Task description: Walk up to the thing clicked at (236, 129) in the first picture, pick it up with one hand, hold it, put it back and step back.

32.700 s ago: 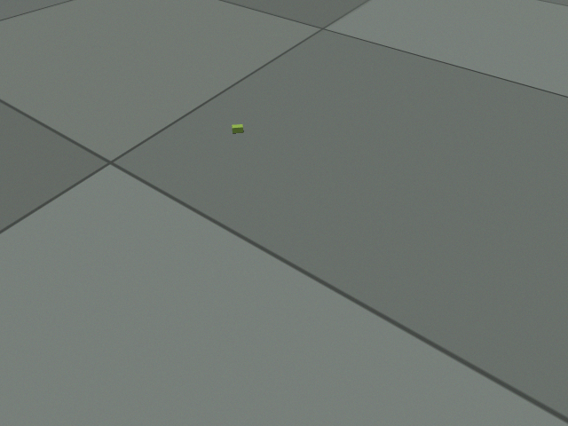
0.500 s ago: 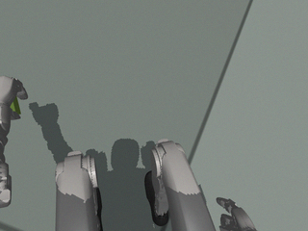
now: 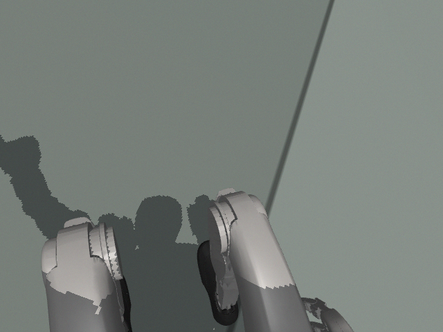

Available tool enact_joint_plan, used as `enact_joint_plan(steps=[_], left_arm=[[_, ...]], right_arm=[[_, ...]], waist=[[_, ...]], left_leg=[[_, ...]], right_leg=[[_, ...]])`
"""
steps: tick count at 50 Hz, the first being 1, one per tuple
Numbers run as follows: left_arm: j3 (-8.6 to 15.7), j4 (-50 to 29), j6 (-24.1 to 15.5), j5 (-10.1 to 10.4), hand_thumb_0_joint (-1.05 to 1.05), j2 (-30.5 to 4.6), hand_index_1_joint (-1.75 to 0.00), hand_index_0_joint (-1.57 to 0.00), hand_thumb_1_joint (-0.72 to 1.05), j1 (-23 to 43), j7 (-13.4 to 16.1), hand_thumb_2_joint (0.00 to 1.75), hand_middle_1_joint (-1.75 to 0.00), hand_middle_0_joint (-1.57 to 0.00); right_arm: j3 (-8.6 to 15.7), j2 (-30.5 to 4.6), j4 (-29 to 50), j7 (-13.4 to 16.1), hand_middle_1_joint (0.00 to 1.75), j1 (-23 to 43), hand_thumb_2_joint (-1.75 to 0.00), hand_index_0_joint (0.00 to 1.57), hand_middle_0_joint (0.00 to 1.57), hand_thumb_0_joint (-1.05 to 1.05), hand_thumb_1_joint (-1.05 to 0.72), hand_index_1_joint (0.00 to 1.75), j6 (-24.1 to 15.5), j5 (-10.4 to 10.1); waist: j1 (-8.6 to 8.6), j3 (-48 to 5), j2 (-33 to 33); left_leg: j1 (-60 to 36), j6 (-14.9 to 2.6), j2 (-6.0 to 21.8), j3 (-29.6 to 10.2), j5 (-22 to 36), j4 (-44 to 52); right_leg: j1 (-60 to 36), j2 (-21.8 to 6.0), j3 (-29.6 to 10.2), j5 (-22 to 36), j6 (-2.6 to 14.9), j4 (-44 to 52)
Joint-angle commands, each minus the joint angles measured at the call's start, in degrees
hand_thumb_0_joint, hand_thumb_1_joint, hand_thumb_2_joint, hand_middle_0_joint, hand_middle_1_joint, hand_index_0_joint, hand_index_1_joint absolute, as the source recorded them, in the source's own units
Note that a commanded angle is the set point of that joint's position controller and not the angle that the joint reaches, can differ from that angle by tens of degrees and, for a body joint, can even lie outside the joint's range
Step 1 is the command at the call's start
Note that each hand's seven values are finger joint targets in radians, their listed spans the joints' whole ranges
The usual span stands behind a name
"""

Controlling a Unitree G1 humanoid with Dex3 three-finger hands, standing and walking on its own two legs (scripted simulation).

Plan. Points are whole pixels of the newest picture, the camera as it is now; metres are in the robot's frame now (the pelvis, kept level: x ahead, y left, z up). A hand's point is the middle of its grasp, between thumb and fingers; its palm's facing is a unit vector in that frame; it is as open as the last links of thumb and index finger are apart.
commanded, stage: crouch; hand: left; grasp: from above
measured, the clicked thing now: out of the picture +0.48 +0.34 -0.19
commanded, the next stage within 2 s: lower in 0.24 s
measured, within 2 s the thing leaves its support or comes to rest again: rests again in 1.58 s
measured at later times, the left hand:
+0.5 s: hand out of the picture +0.46 +0.33 -0.20, palm faces -0.47 -0.12 -0.88, open 6.8 cm
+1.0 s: hand out of the picture +0.47 +0.32 -0.25, palm faces -0.47 -0.12 -0.88, open 6.5 cm
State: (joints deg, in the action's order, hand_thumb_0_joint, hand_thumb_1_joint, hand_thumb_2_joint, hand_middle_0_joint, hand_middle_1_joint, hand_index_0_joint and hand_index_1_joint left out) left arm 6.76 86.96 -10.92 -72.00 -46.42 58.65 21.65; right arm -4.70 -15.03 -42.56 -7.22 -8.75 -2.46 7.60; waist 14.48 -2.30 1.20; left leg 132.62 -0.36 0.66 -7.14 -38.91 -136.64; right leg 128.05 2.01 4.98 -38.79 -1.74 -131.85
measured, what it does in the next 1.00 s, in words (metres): stands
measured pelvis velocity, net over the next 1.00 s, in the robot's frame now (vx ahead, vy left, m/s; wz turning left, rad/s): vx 0.01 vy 0.00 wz -0.07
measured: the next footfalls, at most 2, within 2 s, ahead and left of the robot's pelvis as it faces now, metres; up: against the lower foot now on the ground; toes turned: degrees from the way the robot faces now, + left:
none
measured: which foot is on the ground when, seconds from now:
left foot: down 0.00-1.00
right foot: down 0.00-1.00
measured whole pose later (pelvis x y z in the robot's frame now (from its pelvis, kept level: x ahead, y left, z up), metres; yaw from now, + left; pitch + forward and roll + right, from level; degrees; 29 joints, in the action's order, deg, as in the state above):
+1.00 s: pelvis +0.01 +0.00 -0.03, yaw -4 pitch +32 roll -12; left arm 8.4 96.0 -12.7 -74.0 -56.5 61.7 28.4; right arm -12.5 -16.7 -39.6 -9.1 -6.7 -5.4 11.5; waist 19.0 5.0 5.3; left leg 135.9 -0.2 0.9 -11.4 -41.2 -144.2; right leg 130.1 3.3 8.4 -39.4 -2.4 -136.3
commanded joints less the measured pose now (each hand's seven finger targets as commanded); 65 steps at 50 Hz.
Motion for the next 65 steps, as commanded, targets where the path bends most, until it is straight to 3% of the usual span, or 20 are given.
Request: enact_joint_plan(steps=[1, 6, 11, 15, 18, 19, 20, 22, 24, 33, 39, 42, 46, 48, 52, 53, 56, 58, 60, 65], left_arm=[[1.21, -7.85, -0.16, 0.6, 0.0, -17.22, -0.39, -1.01, 0.62, 19.18, 2.04, 0.39, -0.43, -0.98], [1.45, -8.52, -0.47, 0.61, 0.0, -17.93, -0.42, -1.04, 0.66, 18.67, 1.57, 0.42, -0.46, -1.0], [1.89, -7.77, -0.93, 1.05, 0.0, -19.54, -0.44, -1.05, 0.67, 16.7, 1.04, 0.43, -0.48, -1.01], [1.18, -8.92, -1.58, 0.74, 0.0, -18.59, -0.43, -1.07, 0.7, 16.9, 0.92, 0.41, -0.47, -1.03], [2.52, -9.95, -1.92, 0.61, 0.0, -19.98, -0.43, -1.07, 0.67, 16.98, 1.58, 0.43, -0.47, -1.04], [1.73, -8.52, -1.75, 0.6, 0.0, -18.42, -0.43, -1.06, 0.66, 15.77, 1.68, 0.44, -0.46, -1.03], [0.86, -7.61, -1.77, 0.53, 0.0, -17.21, -0.45, -1.07, 0.66, 16.73, 1.78, 0.46, -0.48, -1.04], [0.19, -4.48, -1.81, 0.32, 0.0, -16.77, -0.45, -1.07, 0.66, 15.74, 2.15, 0.45, -0.48, -1.04], [1.58, -5.73, -2.29, 0.32, 0.0, -19.36, -0.44, -1.06, 0.66, 17.69, 2.94, 0.44, -0.47, -1.03], [2.93, -3.42, -3.82, -1.66, 0.0, -22.27, -0.46, -1.12, 0.75, 19.15, 5.76, 0.47, -0.5, -1.09], [3.88, -3.01, -3.32, -2.32, 0.0, -25.13, -0.48, -1.12, 0.75, 18.18, 8.02, 0.51, -0.5, -1.1], [2.65, -0.57, -2.55, -2.25, 0.0, -23.68, -0.45, -1.13, 0.76, 18.2, 8.55, 0.5, -0.48, -1.1], [2.94, 1.87, -2.02, -1.3, 0.0, -24.42, -0.44, -1.12, 0.76, 17.1, 9.17, 0.48, -0.47, -1.09], [1.38, 4.05, -1.71, -1.21, 0.0, -23.38, -0.43, -1.12, 0.75, 16.9, 8.66, 0.46, -0.46, -1.09], [2.42, 3.32, -2.27, -0.39, 0.0, -26.14, -0.41, -1.13, 0.76, 17.33, 9.34, 0.45, -0.43, -1.11], [1.76, 3.82, -2.36, -0.9, 0.0, -25.71, -0.41, -1.15, 0.77, 17.48, 9.26, 0.48, -0.42, -1.13], [2.28, 4.08, -2.88, -0.9, 0.0, -26.81, -0.4, -1.16, 0.8, 17.42, 9.83, 0.45, -0.43, -1.14], [4.21, 4.37, -2.95, -1.48, 0.0, -29.33, -0.4, -1.17, 0.8, 16.7, 10.46, 0.47, -0.42, -1.15], [2.02, 3.76, -3.27, -1.29, 0.0, -27.1, -0.39, -1.16, 0.79, 17.69, 11.12, 0.44, -0.41, -1.14], [2.06, 4.51, -2.69, -1.27, 0.0, -28.24, -0.4, -1.14, 0.76, 17.95, 12.57, 0.47, -0.42, -1.12]], right_arm=[[3.67, -15.18, 0.97, 0.72, 0.3, -11.41, -0.9, 0.2, 0.2, 0.0, -0.89, 0.3, -0.7, 0.38], [3.07, -15.66, 1.18, 0.6, 0.3, -11.63, -0.9, 0.2, 0.2, 0.0, -0.9, 0.3, -0.53, 0.49], [2.57, -15.61, 1.53, 0.29, 0.3, -11.46, -0.9, 0.2, 0.2, 0.0, -0.9, 0.3, -0.09, 0.51], [2.41, -15.84, 1.64, 0.16, 0.3, -11.36, -0.9, 0.2, 0.2, 0.0, -0.9, 0.3, 0.04, 0.55], [2.55, -16.61, 1.89, 0.02, 0.3, -11.46, -0.9, 0.2, 0.2, 0.0, -0.9, 0.3, 0.24, 0.69], [2.61, -16.37, 1.81, -0.03, 0.3, -11.4, -0.9, 0.2, 0.2, 0.0, -0.9, 0.3, 0.25, 0.61], [2.16, -16.4, 1.92, -0.14, 0.3, -11.7, -0.9, 0.2, 0.2, 0.0, -0.91, 0.3, 0.17, 0.83], [1.72, -16.31, 1.74, -0.27, 0.3, -11.35, -0.9, 0.2, 0.2, 0.0, -0.91, 0.3, 0.14, 0.95], [1.6, -16.96, 1.81, -0.19, 0.3, -11.53, -0.9, 0.2, 0.2, 0.0, -0.9, 0.3, -0.08, 1.18], [-0.09, -17.93, 2.18, -0.56, 0.3, -11.2, -0.9, 0.2, 0.2, 0.0, -0.9, 0.3, -1.33, 2.88], [-0.99, -18.62, 2.31, -0.67, 0.3, -10.28, -0.9, 0.2, 0.2, 0.0, -0.91, 0.3, -1.93, 3.29], [-1.55, -18.36, 2.12, -0.89, 0.3, -10.38, -0.89, 0.2, 0.2, 0.0, -0.89, 0.3, -2.23, 3.62], [-2.39, -19.11, 2.26, -0.98, 0.3, -10.41, -0.89, 0.2, 0.2, 0.0, -0.89, 0.3, -2.68, 4.07], [-2.95, -19.11, 2.4, -1.25, 0.3, -9.95, -0.89, 0.2, 0.2, 0.0, -0.89, 0.3, -3.22, 4.02], [-3.67, -19.81, 2.91, -1.18, 0.3, -9.56, -0.89, 0.2, 0.2, 0.0, -0.89, 0.3, -3.84, 4.09], [-4.08, -19.82, 2.84, -1.33, 0.3, -9.38, -0.89, 0.2, 0.2, 0.0, -0.89, 0.3, -4.11, 4.41], [-4.44, -20.44, 3.07, -1.27, 0.3, -9.03, -0.89, 0.2, 0.2, 0.0, -0.9, 0.3, -4.49, 4.44], [-4.78, -21.2, 3.26, -1.38, 0.3, -9.52, -0.89, 0.2, 0.2, 0.0, -0.89, 0.3, -4.75, 5.0], [-5.41, -20.31, 3.07, -1.6, 0.3, -8.32, -0.9, 0.2, 0.2, 0.0, -0.9, 0.3, -4.89, 5.1], [-5.88, -21.36, 3.4, -2.03, 0.3, -7.68, -0.9, 0.2, 0.2, 0.0, -0.9, 0.3, -5.51, 5.47]], waist=[[-0.01, -38.74, -18.28], [0.08, -39.9, -19.53], [-0.31, -37.39, -18.92], [0.26, -37.45, -19.44], [-0.1, -38.27, -21.43], [-0.09, -37.81, -21.24], [1.64, -36.46, -20.66], [1.86, -33.82, -19.44], [1.49, -34.41, -20.09], [3.54, -34.04, -22.4], [2.66, -35.66, -25.56], [4.35, -33.92, -23.13], [4.71, -32.23, -22.43], [5.51, -29.84, -22.41], [4.98, -30.52, -22.2], [6.09, -29.54, -22.31], [6.08, -29.57, -22.33], [6.63, -29.93, -22.94], [5.96, -30.47, -24.52], [6.83, -29.28, -24.61]], left_leg=[[-28.3, -1.19, -0.46, 4.01, 8.33, 13.7], [-28.9, -0.95, -0.42, 3.64, 10.03, 12.72], [-26.39, -1.17, -0.34, 3.85, 10.26, 11.7], [-28.43, -0.96, -0.06, 3.14, 11.43, 11.08], [-29.5, -0.52, -0.1, 2.5, 12.24, 11.58], [-31.04, -0.51, 0.04, 2.28, 12.83, 11.41], [-30.27, -0.6, 0.03, 2.05, 13.11, 10.92], [-27.78, -0.8, -0.08, 2.16, 11.69, 10.65], [-27.95, -0.68, -0.05, 1.91, 11.37, 10.6], [-29.36, -0.51, 0.28, 1.43, 11.27, 8.72], [-30.41, -0.06, 0.46, 1.09, 13.36, 8.6], [-28.3, -0.65, 0.62, 1.09, 12.95, 7.33], [-27.28, -0.53, 0.71, 0.56, 12.83, 7.65], [-26.87, -0.57, 0.88, 0.3, 12.56, 7.16], [-26.38, -0.56, 1.02, 0.1, 11.85, 6.92], [-26.18, -0.64, 1.13, 0.19, 12.01, 6.19], [-26.41, -0.49, 1.15, 0.04, 12.88, 5.67], [-27.35, -0.44, 1.3, -0.2, 13.7, 5.58], [-28.32, -0.13, 1.51, -0.66, 13.23, 6.37], [-26.93, -0.23, 1.68, -0.9, 12.68, 5.76]], right_leg=[[-19.22, 1.66, 4.39, 10.45, 3.77, 12.49], [-19.66, 1.71, 4.85, 12.13, 3.72, 11.08], [-20.83, 1.97, 4.7, 12.68, 3.54, 11.12], [-19.08, 2.01, 5.3, 13.52, 3.64, 10.29], [-18.01, 1.82, 6.01, 13.9, 3.83, 9.04], [-16.99, 1.89, 5.95, 14.31, 3.88, 9.12], [-16.63, 1.86, 6.24, 14.68, 3.72, 9.06], [-16.44, 2.08, 6.26, 13.95, 3.66, 9.24], [-16.29, 1.93, 6.41, 13.49, 3.74, 8.95], [-16.21, 2.28, 7.4, 13.62, 3.47, 7.8], [-16.57, 2.47, 7.91, 15.1, 3.78, 6.26], [-17.18, 2.96, 7.79, 15.75, 3.39, 6.95], [-17.81, 2.92, 8.44, 15.68, 3.3, 6.84], [-16.64, 3.06, 8.41, 15.42, 3.39, 6.64], [-18.39, 3.16, 8.58, 14.97, 3.3, 6.85], [-18.48, 3.3, 8.52, 15.29, 3.23, 6.8], [-19.04, 3.31, 8.78, 15.93, 3.31, 6.72], [-20.1, 3.37, 9.07, 16.66, 3.08, 6.55], [-19.23, 3.64, 9.35, 16.28, 3.4, 6.12], [-19.16, 3.87, 9.84, 16.39, 3.23, 6.0]])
